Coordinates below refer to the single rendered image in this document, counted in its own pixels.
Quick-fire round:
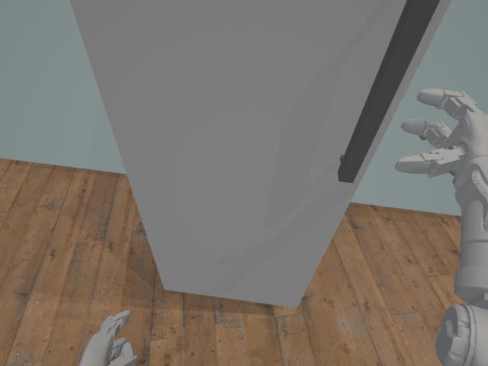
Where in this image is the right robot upper arm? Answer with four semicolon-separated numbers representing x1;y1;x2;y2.
435;303;488;366

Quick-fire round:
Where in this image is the robot left hand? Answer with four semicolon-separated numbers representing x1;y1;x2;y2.
79;310;137;366

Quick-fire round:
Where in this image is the handle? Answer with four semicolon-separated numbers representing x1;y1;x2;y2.
338;0;440;183

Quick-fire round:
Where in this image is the right robot forearm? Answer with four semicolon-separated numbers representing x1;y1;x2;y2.
453;156;488;310

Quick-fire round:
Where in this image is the fridge door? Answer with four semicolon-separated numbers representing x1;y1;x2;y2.
70;0;451;308

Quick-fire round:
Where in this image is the robot right hand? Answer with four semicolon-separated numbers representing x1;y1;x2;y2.
395;88;488;178

